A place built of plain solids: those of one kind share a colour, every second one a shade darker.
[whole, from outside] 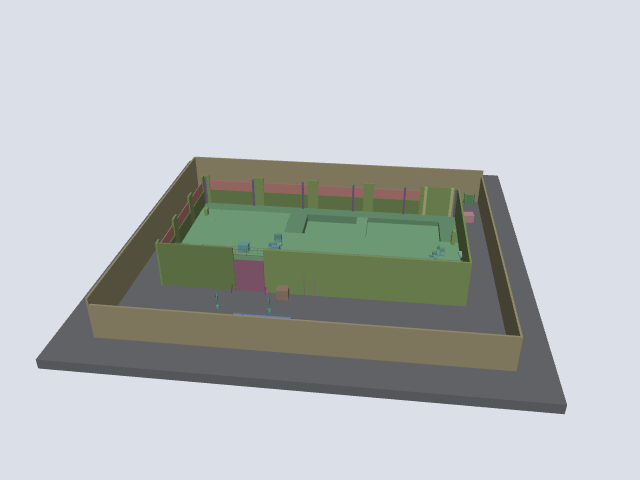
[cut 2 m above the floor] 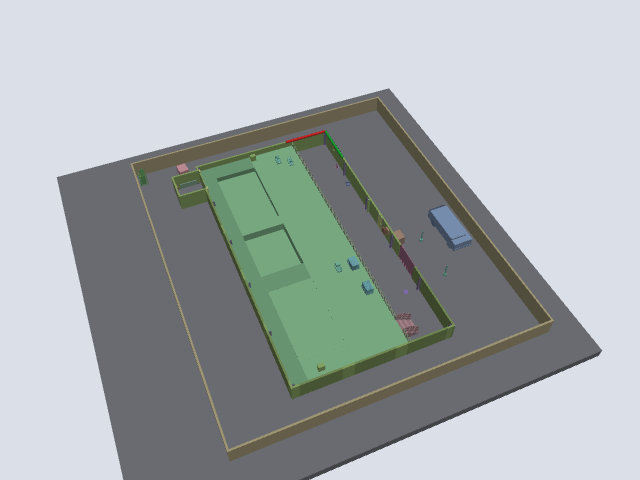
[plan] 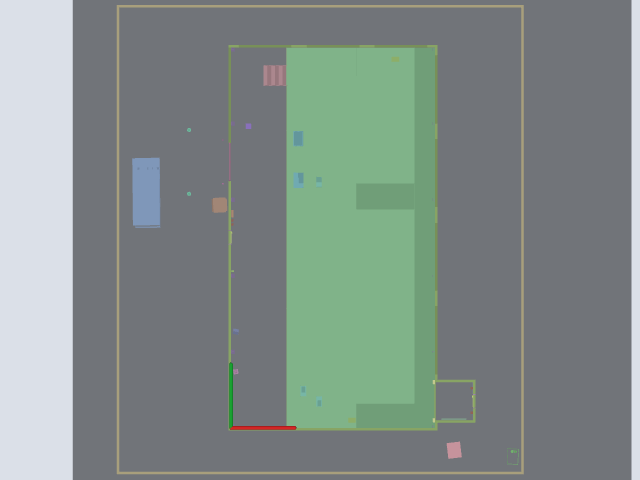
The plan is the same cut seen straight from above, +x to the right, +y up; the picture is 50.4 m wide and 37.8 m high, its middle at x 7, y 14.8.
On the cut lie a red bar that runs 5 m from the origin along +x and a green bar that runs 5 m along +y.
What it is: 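A works' hall with a row of sunk bays; one tall room; a strip of floor behind the doors, a deck 1.28 m over it that fills the rest, and 3 sunk grounds in the deck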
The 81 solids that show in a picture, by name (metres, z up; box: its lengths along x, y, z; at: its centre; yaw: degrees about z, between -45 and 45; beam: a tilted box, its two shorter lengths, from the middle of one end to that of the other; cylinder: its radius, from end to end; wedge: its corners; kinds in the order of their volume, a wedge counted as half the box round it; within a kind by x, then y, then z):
{
 "raised_floor_bank_1": {"box": [5.5, 29.95, 1.33], "at": [7.1, 14.97, 0.61]},
 "raised_floor_bank_2": {"box": [4.6, 1.9, 1.33], "at": [12.15, 0.95, 0.61]},
 "raised_floor_bank_3": {"box": [4.6, 8.2, 0.74], "at": [12.15, 6.0, 0.32]},
 "raised_floor_bank_4": {"box": [4.6, 1.25, 1.33], "at": [12.15, 10.72, 0.61]},
 "raised_floor_bank_5": {"box": [4.6, 5.85, 0.41], "at": [12.15, 14.28, 0.15]},
 "raised_floor_bank_6": {"box": [4.6, 2.05, 1.33], "at": [12.15, 18.23, 0.61]},
 "raised_floor_bank_7": {"box": [4.6, 8.45, 1.33], "at": [12.15, 23.48, 0.61]},
 "raised_floor_bank_8": {"box": [4.6, 2.25, 1.33], "at": [12.15, 28.82, 0.61]},
 "raised_floor_bank_9": {"box": [1.6, 29.95, 1.33], "at": [15.25, 14.97, 0.61]},
 "yard_bound_1": {"box": [0.2, 36.96, 3.63], "at": [-8.91, 14.83, 1.77]},
 "yard_bound_2": {"box": [32.05, 0.2, 3.63], "at": [7.01, -3.55, 1.77]},
 "yard_bound_3": {"box": [32.05, 0.2, 4.33], "at": [7.01, 33.21, 2.12]},
 "yard_bound_4": {"box": [0.2, 36.96, 4.33], "at": [22.94, 14.83, 2.12]},
 "wall_1": {"box": [0.2, 19.66, 4.95], "at": [-0.1, 9.62, 2.42]},
 "wall_2": {"box": [0.2, 7.71, 4.95], "at": [-0.1, 26.3, 2.42]},
 "wall_3": {"box": [0.81, 0.2, 4.95], "at": [0.2, 30.05, 2.42]},
 "wall_4": {"box": [4.16, 0.2, 3.1], "at": [2.67, 30.05, 1.5]},
 "wall_5": {"box": [1.21, 0.2, 4.95], "at": [5.35, 30.05, 2.42]},
 "wall_6": {"box": [16.45, 0.2, 4.95], "at": [8.03, -0.1, 2.42]},
 "wall_7": {"box": [4.16, 0.2, 3.1], "at": [8.03, 30.05, 1.5]},
 "wall_8": {"box": [1.21, 0.2, 4.95], "at": [10.7, 30.05, 2.42]},
 "wall_9": {"box": [4.16, 0.2, 3.1], "at": [13.38, 30.05, 1.5]},
 "wall_10": {"box": [0.81, 0.2, 4.95], "at": [15.85, 30.05, 2.42]},
 "wall_11": {"box": [0.06, 3.12, 4.95], "at": [16.02, 2.1, 2.42]},
 "wall_12": {"box": [0.06, 3.0, 2.55], "at": [16.08, 2.1, 1.23]},
 "wall_13": {"box": [0.2, 0.8, 4.95], "at": [16.15, 0.2, 2.42]},
 "wall_14": {"box": [0.2, 0.61, 4.95], "at": [16.15, 3.9, 2.42]},
 "wall_15": {"box": [0.2, 5.41, 3.1], "at": [16.15, 6.9, 1.5]},
 "wall_16": {"box": [0.2, 1.21, 4.95], "at": [16.15, 10.2, 2.42]},
 "wall_17": {"box": [0.2, 5.36, 3.1], "at": [16.15, 13.47, 1.5]},
 "wall_18": {"box": [0.2, 1.26, 4.95], "at": [16.15, 16.77, 2.42]},
 "wall_19": {"box": [0.2, 5.36, 3.1], "at": [16.15, 20.07, 1.5]},
 "wall_20": {"box": [0.2, 1.21, 4.95], "at": [16.15, 23.35, 2.42]},
 "wall_21": {"box": [0.2, 5.41, 3.1], "at": [16.15, 26.65, 1.5]},
 "wall_22": {"box": [0.2, 0.81, 4.95], "at": [16.15, 29.75, 2.42]},
 "wall_23": {"box": [3.2, 0.2, 2.55], "at": [17.65, 0.5, 1.23]},
 "wall_24": {"box": [3.2, 0.2, 2.55], "at": [17.65, 3.7, 1.23]},
 "wall_25": {"box": [0.2, 3.4, 2.55], "at": [19.15, 2.1, 1.23]},
 "beyond_van_1": {"box": [2.15, 5.29, 1.0], "at": [-6.68, 18.59, 0.79], "yaw": 0.5},
 "beyond_van_2": {"box": [0.041, 4.6, 0.2], "at": [-5.61, 18.14, 1.34], "yaw": 0.5},
 "beyond_van_3": {"box": [0.02, 4.55, 1.13], "at": [-5.6, 18.14, 0.86], "yaw": 0.5},
 "window_pane_1": {"box": [4.15, 0.1, 1.21], "at": [2.67, 30.1, 3.64]},
 "window_pane_2": {"box": [4.15, 0.1, 1.21], "at": [8.03, 30.1, 3.64]},
 "window_pane_3": {"box": [4.15, 0.1, 1.21], "at": [13.38, 30.1, 3.64]},
 "window_pane_4": {"box": [0.1, 5.4, 1.21], "at": [16.2, 6.9, 3.64]},
 "window_pane_5": {"box": [0.1, 5.35, 1.21], "at": [16.2, 13.47, 3.64]},
 "window_pane_6": {"box": [0.1, 5.35, 1.21], "at": [16.2, 20.07, 3.64]},
 "window_pane_7": {"box": [0.1, 5.4, 1.21], "at": [16.2, 26.65, 3.64]},
 "pallet_load_1": {"box": [0.42, 0.83, 0.91], "at": [5.12, 19.31, 1.84]},
 "pallet_load_2": {"box": [0.68, 1.08, 0.93], "at": [5.29, 22.79, 1.69]},
 "pallet_load_3": {"box": [0.74, 1.11, 0.77], "at": [5.29, 22.79, 1.81]},
 "pallet_load_4": {"box": [0.75, 1.17, 0.85], "at": [5.31, 19.5, 1.66]},
 "pallet_load_5": {"box": [0.45, 0.83, 0.91], "at": [5.48, 19.68, 1.84]},
 "door_landing_1": {"box": [0.32, 1.62, 0.23], "at": [2.71, 27.75, 0.07]},
 "door_landing_2": {"box": [0.32, 1.62, 0.42], "at": [3.01, 27.75, 0.16]},
 "door_landing_3": {"box": [0.32, 1.62, 0.6], "at": [3.31, 27.75, 0.25]},
 "door_landing_4": {"box": [0.32, 1.62, 0.78], "at": [3.61, 27.75, 0.34]},
 "door_landing_5": {"box": [0.32, 1.62, 0.96], "at": [3.91, 27.75, 0.43]},
 "door_landing_6": {"box": [0.32, 1.62, 1.15], "at": [4.21, 27.75, 0.52]},
 "beyond_pallets_1": {"box": [1.06, 1.24, 0.94], "at": [17.57, -1.75, 0.46], "yaw": 6.7},
 "beyond_tote_tank_1": {"box": [0.98, 1.18, 1.02], "at": [-0.91, 17.55, 0.63], "yaw": 2.7},
 "roller_shutter_1": {"box": [0.06, 2.86, 3.65], "at": [-0.12, 20.95, 1.77]},
 "tote_stack_1": {"box": [0.6, 0.4, 1.62], "at": [9.52, 0.61, 2.09]},
 "tote_stack_2": {"box": [0.6, 0.4, 0.81], "at": [12.94, 29.04, 1.69]},
 "pier_1": {"box": [0.17, 0.34, 4.95], "at": [15.96, 0.6, 2.42]},
 "pier_2": {"box": [0.17, 0.34, 4.95], "at": [15.96, 3.6, 2.42]},
 "deck_rail_1": {"box": [0.024, 27.0, 0.1], "at": [4.38, 13.5, 1.33]},
 "deck_rail_2": {"box": [0.05, 27.0, 0.05], "at": [4.38, 13.5, 1.67]},
 "deck_rail_3": {"box": [0.05, 27.0, 0.05], "at": [4.38, 13.5, 1.99]},
 "deck_rail_4": {"box": [0.05, 27.0, 0.05], "at": [4.38, 13.5, 2.31]},
 "file_trolley_1": {"box": [0.44, 0.8, 0.045], "at": [6.93, 2.08, 1.78]},
 "file_trolley_2": {"box": [0.39, 0.73, 0.56], "at": [6.93, 19.37, 2.36]},
 "radiator_1": {"box": [1.98, 0.1, 0.66], "at": [17.55, 0.69, 0.44]},
 "door_leaf_1": {"box": [0.044, 1.0, 2.15], "at": [0.0, 15.0, 1.02]},
 "steel_column_1": {"box": [0.014, 0.22, 4.75], "at": [15.83, 0.14, 2.33]},
 "steel_column_2": {"box": [0.014, 0.22, 4.75], "at": [15.83, 5.99, 2.33]},
 "steel_column_3": {"box": [0.014, 0.22, 4.75], "at": [15.83, 11.98, 2.33]},
 "steel_column_4": {"box": [0.014, 0.22, 4.75], "at": [15.83, 17.97, 2.33]},
 "steel_column_5": {"box": [0.014, 0.22, 4.75], "at": [15.83, 23.96, 2.33]},
 "steel_column_6": {"box": [0.014, 0.22, 4.75], "at": [15.83, 29.81, 2.33]},
 "beyond_bottle_cage_1": {"box": [0.033, 0.84, 1.25], "at": [21.77, -2.23, 0.8], "yaw": -2.5}
}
